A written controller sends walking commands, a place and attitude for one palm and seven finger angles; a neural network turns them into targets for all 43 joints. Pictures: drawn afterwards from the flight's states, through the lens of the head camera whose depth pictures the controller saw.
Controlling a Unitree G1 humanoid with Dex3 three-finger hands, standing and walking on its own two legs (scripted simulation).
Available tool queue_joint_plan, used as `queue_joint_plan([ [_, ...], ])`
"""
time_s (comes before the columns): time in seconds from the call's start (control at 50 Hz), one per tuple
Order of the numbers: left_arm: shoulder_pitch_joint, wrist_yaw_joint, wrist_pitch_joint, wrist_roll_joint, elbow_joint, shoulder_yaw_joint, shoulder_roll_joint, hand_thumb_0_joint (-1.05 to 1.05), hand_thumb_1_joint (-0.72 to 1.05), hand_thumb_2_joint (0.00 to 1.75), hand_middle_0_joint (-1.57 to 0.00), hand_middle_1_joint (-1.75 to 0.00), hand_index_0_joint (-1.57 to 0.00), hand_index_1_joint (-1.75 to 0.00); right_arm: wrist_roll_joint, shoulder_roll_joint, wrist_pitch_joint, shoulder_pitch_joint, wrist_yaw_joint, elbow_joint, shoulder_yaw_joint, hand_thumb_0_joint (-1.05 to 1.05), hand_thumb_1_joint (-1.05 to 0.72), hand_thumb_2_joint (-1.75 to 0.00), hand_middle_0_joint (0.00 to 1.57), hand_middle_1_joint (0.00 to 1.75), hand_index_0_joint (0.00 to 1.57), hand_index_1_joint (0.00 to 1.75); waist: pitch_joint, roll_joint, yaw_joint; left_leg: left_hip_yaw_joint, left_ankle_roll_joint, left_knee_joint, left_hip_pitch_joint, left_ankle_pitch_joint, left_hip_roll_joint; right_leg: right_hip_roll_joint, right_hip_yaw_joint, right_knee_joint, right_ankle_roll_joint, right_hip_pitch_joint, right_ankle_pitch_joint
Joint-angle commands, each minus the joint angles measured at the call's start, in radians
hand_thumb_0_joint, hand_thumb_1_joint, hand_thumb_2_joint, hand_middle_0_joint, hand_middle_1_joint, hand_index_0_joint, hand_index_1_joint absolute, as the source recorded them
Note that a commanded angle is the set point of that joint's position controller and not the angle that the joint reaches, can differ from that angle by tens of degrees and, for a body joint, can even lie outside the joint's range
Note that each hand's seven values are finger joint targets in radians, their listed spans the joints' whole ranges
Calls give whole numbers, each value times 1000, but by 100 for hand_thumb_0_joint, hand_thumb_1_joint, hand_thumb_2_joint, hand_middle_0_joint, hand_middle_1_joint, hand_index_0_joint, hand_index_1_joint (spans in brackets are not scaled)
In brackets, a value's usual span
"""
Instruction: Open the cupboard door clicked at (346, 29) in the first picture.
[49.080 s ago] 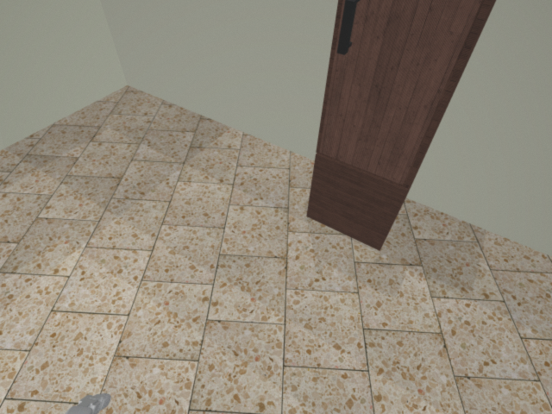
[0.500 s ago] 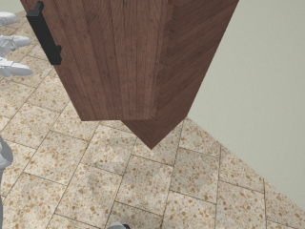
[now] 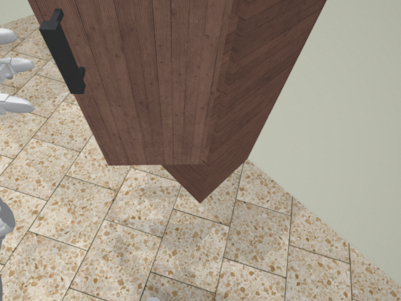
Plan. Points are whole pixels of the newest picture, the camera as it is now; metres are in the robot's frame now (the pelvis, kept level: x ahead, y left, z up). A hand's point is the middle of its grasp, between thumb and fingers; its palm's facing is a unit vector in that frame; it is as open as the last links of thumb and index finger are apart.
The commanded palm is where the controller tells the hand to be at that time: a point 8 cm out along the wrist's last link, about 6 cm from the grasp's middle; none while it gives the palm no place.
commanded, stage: move the hooked fingers beside the handle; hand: left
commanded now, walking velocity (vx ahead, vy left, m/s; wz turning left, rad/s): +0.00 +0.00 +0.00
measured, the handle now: (68, 53) +0.54 +0.22 +0.16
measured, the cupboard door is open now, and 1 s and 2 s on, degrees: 49 49 49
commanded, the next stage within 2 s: slide the fingers in behind the handle in 1.34 s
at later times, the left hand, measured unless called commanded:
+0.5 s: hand (14, 78) +0.47 +0.28 +0.17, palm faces +0.04 -1.00 +0.04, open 14.0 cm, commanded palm +0.46 +0.33 +0.15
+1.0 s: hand (13, 76) +0.48 +0.30 +0.15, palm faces +0.01 -1.00 +0.02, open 14.0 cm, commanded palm +0.47 +0.33 +0.15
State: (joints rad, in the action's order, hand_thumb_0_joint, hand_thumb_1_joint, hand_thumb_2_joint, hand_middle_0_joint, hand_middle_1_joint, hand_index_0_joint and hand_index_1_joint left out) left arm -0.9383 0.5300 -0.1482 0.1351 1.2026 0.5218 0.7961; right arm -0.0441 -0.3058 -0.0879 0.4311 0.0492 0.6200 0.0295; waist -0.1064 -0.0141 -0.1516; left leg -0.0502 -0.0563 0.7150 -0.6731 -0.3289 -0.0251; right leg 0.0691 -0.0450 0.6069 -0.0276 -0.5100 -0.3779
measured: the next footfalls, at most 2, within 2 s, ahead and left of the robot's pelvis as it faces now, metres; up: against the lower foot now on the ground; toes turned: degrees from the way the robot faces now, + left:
none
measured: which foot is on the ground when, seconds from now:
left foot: down 0.00-1.00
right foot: down 0.00-1.00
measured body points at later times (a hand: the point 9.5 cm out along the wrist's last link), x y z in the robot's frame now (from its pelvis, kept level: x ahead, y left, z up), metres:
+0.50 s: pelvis -0.04 +0.00 -0.01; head +0.06 +0.03 +0.43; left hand +0.46 +0.34 +0.17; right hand -0.03 -0.28 -0.10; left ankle +0.00 +0.08 -0.72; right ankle -0.07 -0.11 -0.72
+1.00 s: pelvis -0.01 +0.01 -0.01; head +0.09 +0.04 +0.43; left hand +0.48 +0.35 +0.15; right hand -0.05 -0.26 -0.10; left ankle +0.00 +0.08 -0.72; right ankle -0.07 -0.11 -0.72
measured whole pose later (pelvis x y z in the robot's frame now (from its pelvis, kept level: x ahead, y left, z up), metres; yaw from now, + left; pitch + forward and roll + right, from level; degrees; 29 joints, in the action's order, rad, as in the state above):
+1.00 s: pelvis -0.01 +0.01 -0.01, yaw +0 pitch +18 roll -4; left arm -1.02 0.50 -0.16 0.12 1.25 0.46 0.81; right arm -0.03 -0.30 -0.06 0.48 0.06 0.65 0.04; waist -0.10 -0.03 -0.18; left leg -0.04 -0.07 0.77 -0.75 -0.33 -0.02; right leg 0.07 -0.06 0.64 -0.01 -0.58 -0.38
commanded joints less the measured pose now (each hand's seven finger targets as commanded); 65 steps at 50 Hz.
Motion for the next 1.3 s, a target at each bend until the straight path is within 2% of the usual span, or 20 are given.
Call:
queue_joint_plan([
  [0.0,-412,-11,-83,45,-264,7,286,0,-50,30,-30,-120,-30,-120,4,-196,19,128,10,-65,-73,0,-90,-90,20,30,20,30,-402,-179,21,114,4,18,585,662,-14,7,10,-24,13,-70,494],
  [0.06,-430,-7,-86,54,-260,-19,244,0,-50,30,-30,-120,-30,-120,1,-196,23,111,10,-62,-74,0,-90,-90,20,30,20,30,-392,-178,16,133,12,13,607,622,-18,8,7,-27,11,-105,439],
  [0.1,-489,-8,-81,60,-237,-85,170,0,-50,30,-30,-120,-30,-120,-1,-192,28,106,15,-50,-70,0,-90,-90,20,30,20,30,-343,-161,-16,135,7,9,596,572,-18,4,4,-33,10,-138,403],
  [0.16,-517,-24,-62,46,-161,-103,165,0,-50,30,-30,-120,-30,-120,-2,-198,39,97,22,-38,-64,0,-90,-90,20,30,20,30,-292,-131,-28,147,9,-10,542,424,-16,-3,4,-41,10,-176,310],
  [0.18,-541,-34,-64,40,-148,-84,198,0,-50,30,-30,-120,-30,-120,0,-204,43,100,26,-34,-62,0,-90,-90,20,30,20,30,-282,-100,-29,151,7,-15,509,387,-15,-7,5,-40,10,-162,294],
  [0.22,-564,-53,-81,34,-166,-60,234,0,-50,30,-30,-120,-30,-120,1,-204,50,96,30,-35,-57,0,-90,-90,20,30,20,30,-338,-137,-21,153,9,-11,533,399,-12,-10,11,-31,7,-148,301],
  [0.34,-667,-84,-119,5,-122,-106,221,0,-50,30,-30,-120,-30,-120,3,-207,76,97,41,-18,-44,0,-90,-90,20,30,20,30,-332,-176,-50,176,14,-17,513,269,-20,-16,17,-36,10,-206,183],
  [0.42,-668,-83,-119,-10,-64,-46,321,0,-50,30,-30,-120,-30,-120,6,-218,85,121,49,-9,-38,0,-90,-90,20,30,20,30,-360,-160,-38,172,9,-11,461,247,-17,-16,23,-31,10,-173,176],
  [0.48,-657,-75,-99,-26,7,-72,314,0,-50,30,-30,-120,-30,-120,4,-219,87,139,53,-3,-34,0,-90,-90,20,30,20,30,-310,-128,-55,160,2,-8,390,205,-15,-15,27,-38,17,-179,159],
  [0.62,-645,-48,-119,-41,-17,-9,429,0,-50,30,-30,-120,-30,-120,11,-228,77,189,60,-3,-37,0,-90,-90,20,30,20,30,-381,-161,-46,147,1,16,387,261,-18,-5,32,-25,17,-162,193],
  [0.7,-620,-23,-124,-27,-82,14,440,0,-50,30,-30,-120,-30,-120,14,-226,65,211,54,-5,-45,0,-90,-90,20,30,20,30,-452,-203,-26,147,8,24,456,373,-18,6,19,-11,11,-142,269],
  [0.72,-612,-20,-124,-32,-110,27,449,0,-50,30,-30,-120,-30,-120,15,-223,60,210,50,-7,-51,0,-90,-90,20,30,20,30,-476,-250,-14,149,14,27,494,412,-21,8,16,-10,10,-154,285],
  [0.82,-534,-9,-81,-12,-107,-18,349,0,-50,30,-30,-120,-30,-120,15,-216,43,207,35,-11,-60,0,-90,-90,20,30,20,30,-390,-244,-16,150,17,24,520,463,-28,18,-4,-22,8,-210,290],
  [0.86,-534,-13,-72,-4,-146,-43,298,0,-50,30,-30,-120,-30,-120,19,-213,45,207,27,-14,-65,0,-90,-90,20,30,20,30,-393,-264,-15,159,21,22,558,483,-31,21,-10,-23,5,-232,279],
  [0.92,-522,-31,-77,7,-197,-27,292,0,-50,30,-30,-120,-30,-120,22,-210,44,207,22,-16,-69,0,-90,-90,20,30,20,30,-424,-259,-9,175,29,27,611,571,-38,22,-13,-17,4,-232,301],
  [0.96,-534,-42,-75,16,-186,-50,244,0,-50,30,-30,-120,-30,-120,22,-206,44,199,19,-14,-70,0,-90,-90,20,30,20,30,-394,-208,-24,175,27,25,593,540,-38,22,-15,-18,7,-233,297],
  [1.08,-584,-84,-79,-5,-157,-71,230,0,-50,30,-30,-120,-30,-120,19,-202,52,170,17,-17,-62,0,-90,-90,20,30,20,30,-358,-191,-36,175,24,21,556,482,-31,10,-7,-10,9,-231,284],
  [1.12,-607,-96,-97,-13,-186,-53,257,0,-50,30,-30,-120,-30,-120,19,-201,55,167,19,-17,-61,0,-90,-90,20,30,20,30,-405,-226,-28,181,31,31,592,543,-33,7,-3,0,8,-225,307],
  [1.16,-602,-98,-101,-10,-170,-76,219,0,-50,30,-30,-120,-30,-120,19,-198,56,158,18,-20,-59,0,-90,-90,20,30,20,30,-407,-214,-32,182,32,36,592,530,-34,6,-3,2,8,-229,304],
  [1.28,-621,-87,-81,-22,-71,-49,297,0,-50,30,-30,-120,-30,-120,11,-209,55,155,31,-19,-49,0,-90,-90,20,30,20,30,-370,-124,-47,151,8,36,461,421,-16,-2,15,-1,16,-162,330],
])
